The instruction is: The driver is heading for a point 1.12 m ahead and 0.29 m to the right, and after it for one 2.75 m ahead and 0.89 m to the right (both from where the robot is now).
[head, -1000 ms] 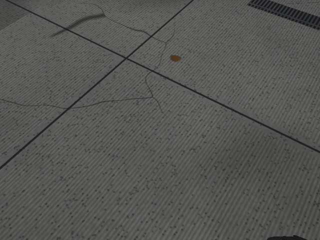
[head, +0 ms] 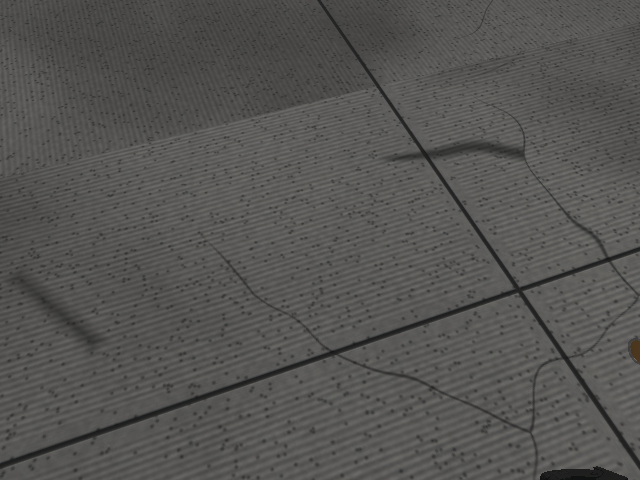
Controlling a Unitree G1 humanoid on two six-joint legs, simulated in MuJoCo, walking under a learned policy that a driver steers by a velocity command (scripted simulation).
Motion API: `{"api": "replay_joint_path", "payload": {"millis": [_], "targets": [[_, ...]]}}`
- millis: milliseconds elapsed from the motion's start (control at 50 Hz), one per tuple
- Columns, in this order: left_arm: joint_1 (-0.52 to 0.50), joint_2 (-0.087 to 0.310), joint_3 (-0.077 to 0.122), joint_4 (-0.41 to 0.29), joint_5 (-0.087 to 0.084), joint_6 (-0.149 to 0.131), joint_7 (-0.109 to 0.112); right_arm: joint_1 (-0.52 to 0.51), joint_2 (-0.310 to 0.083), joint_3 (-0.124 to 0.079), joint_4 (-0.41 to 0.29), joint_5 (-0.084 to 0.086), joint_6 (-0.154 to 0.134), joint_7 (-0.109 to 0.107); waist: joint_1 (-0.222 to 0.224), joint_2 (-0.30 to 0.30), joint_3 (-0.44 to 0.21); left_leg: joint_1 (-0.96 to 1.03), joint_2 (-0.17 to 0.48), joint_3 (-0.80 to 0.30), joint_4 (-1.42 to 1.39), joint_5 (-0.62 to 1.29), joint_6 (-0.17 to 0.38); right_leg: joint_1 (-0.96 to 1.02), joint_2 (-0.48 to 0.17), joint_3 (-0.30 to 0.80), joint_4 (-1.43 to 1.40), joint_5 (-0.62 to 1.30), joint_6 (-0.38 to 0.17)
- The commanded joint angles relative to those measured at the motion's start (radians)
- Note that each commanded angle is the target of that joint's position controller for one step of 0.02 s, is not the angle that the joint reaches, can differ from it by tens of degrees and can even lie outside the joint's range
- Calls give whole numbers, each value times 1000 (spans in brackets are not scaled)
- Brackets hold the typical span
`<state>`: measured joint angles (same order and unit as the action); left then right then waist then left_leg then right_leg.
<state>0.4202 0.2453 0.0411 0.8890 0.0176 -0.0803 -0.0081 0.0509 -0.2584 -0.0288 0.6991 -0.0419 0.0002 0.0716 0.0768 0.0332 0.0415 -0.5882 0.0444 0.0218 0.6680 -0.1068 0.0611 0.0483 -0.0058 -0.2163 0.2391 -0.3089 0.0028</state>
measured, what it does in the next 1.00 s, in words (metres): walks ahead, turning right: left foot, then right foot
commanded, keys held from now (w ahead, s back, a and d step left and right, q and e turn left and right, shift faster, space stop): w+e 0.24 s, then e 0.76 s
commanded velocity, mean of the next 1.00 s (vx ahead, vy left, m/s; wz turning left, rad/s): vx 0.23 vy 0.00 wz -0.41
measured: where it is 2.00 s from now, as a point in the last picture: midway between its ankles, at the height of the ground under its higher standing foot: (372, 445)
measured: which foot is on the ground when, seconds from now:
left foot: up 0.00-0.04, down 0.06-0.54, up 0.56-1.00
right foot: down 0.00-0.08, up 0.10-0.54, down 0.56-1.00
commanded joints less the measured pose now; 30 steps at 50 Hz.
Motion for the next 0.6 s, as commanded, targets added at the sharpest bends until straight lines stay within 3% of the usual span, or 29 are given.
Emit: {"api": "replay_joint_path", "payload": {"millis": [20, 40, 60, 80, 100, 120, 140, 160, 200, 220, 240, 280, 320, 400, 460, 520, 540, 560, 580, 600], "targets": [[29, 176, 32, -8, -4, 7, 3, -43, -60, -10, -67, -11, -24, -13, -48, -129, 24, 125, -50, 70, -99, -98, 39, -26, -261, 129, 19, 723, -146], [29, 186, 32, 2, -6, 12, 4, 38, -71, -16, -40, -14, -34, -21, -89, -128, -23, 233, -78, 77, -145, -111, 56, -15, -250, 126, 133, 861, -139], [21, 177, 26, 6, -12, 16, 4, 200, -92, -27, 20, -24, -49, -32, -165, -95, -116, 450, -92, 75, -215, -51, 77, -74, -210, 97, 320, 852, -119], [7, 133, 11, -30, -18, 12, 0, 376, -167, -50, 60, -46, -58, -49, -233, -6, -253, 733, 103, -124, -227, -134, 119, -275, -165, 86, 591, 529, -98], [87, 13, -16, -76, -36, 11, -13, 401, -272, -73, 58, -37, -55, -65, -187, 240, -384, 991, 422, -588, -308, -111, 225, -636, 10, 90, 929, -238, -57], [7, 140, 23, -55, -17, 26, 7, 389, -246, -74, 53, -1, -51, -74, -218, 67, -338, 885, 397, -576, -335, -36, 206, -687, -2, 258, 1016, -208, -74], [-41, 127, 26, -69, -24, 23, 4, 316, -187, -54, 66, 7, -55, -76, -169, 53, -196, 760, 341, -397, -351, 41, 172, -697, -42, 281, 994, -121, -83], [-39, 104, 22, -56, -25, 21, 0, 265, -123, -38, 72, 9, -63, -72, -133, 40, -113, 647, 292, -291, -394, 96, 133, -671, -71, 266, 933, -65, -80], [1, 82, 25, -22, 2, 48, -9, 207, -63, -20, 77, 19, -76, -74, -79, 76, -52, 516, 223, -157, -458, 97, 81, -596, -92, 254, 884, -5, -61], [8, 68, 26, -15, 6, 60, -16, 211, -56, -18, 82, 19, -85, -75, -71, 76, -49, 487, 217, -127, -479, 114, 80, -574, -87, 249, 886, 15, -54], [-5, 58, 28, -20, 6, 68, -23, 222, -62, -21, 92, 22, -96, -75, -62, 61, -41, 480, 213, -99, -498, 133, 83, -587, -85, 246, 886, 39, -50], [-57, 43, 30, -38, 8, 77, -29, 226, -75, -26, 106, 28, -109, -82, -45, 44, -1, 469, 214, -17, -495, 353, 90, -634, -85, 232, 869, 93, -33], [-102, 34, 29, -58, 12, 80, -30, 236, -74, -27, 118, 30, -109, -89, -40, 47, 9, 468, 206, 65, -468, 518, 94, -660, -82, 211, 810, 149, -18], [-227, 4, 9, -107, 12, 77, -43, 240, -81, -28, 134, 32, -95, -99, -69, 73, 18, 453, 169, 184, -420, 552, 82, -567, -50, 137, 522, 290, -28], [-239, 27, 12, -126, 23, 78, -46, 267, -111, -39, 151, 34, -81, -106, -76, 74, -11, 531, 201, 192, -325, 632, 70, -515, -17, 105, 430, 257, -63], [-133, 71, 31, -114, 33, 67, -36, 244, -142, -55, 146, 38, -58, -115, -33, 60, -76, 575, 209, 193, -72, 734, 48, -401, 44, 91, 353, 147, -122], [-42, 90, 42, -89, 39, 53, -25, 233, -144, -57, 140, 41, -47, -112, 15, 4, -130, 542, 174, 210, 124, 613, 14, -284, 64, 101, 245, 251, -147], [9, 191, 68, -90, 39, 39, -9, 280, -124, -51, 120, 36, -45, -108, 27, -135, -199, 364, 101, 216, 404, 206, -38, -100, -103, 310, 238, 687, -198], [-19, 307, 97, -106, 11, 51, -2, 381, -37, -35, 85, 39, -30, -100, -62, -288, -297, 73, -107, 134, 720, -586, -88, 105, -376, 704, 270, 1238, -404], [-15, 287, 100, -125, -38, 69, -2, 343, -73, -34, 91, 12, -13, -99, -15, -144, -380, 38, -62, -49, 753, -543, -88, 82, -372, 739, 193, 969, -440]]}}
Keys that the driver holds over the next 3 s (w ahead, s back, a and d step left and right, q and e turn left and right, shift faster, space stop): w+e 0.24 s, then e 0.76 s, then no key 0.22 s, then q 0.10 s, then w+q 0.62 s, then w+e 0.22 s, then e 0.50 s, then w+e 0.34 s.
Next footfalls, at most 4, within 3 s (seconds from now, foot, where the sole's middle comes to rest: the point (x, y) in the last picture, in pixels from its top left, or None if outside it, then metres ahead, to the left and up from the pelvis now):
0.06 left None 0.19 0.11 -0.78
0.56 right None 0.39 -0.10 -0.78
1.10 left None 0.42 0.09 -0.78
1.44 right None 0.27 -0.06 -0.78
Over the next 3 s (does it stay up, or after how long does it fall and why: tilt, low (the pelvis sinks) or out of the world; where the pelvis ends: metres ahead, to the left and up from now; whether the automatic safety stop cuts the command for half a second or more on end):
stays up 0.92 -0.06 0.01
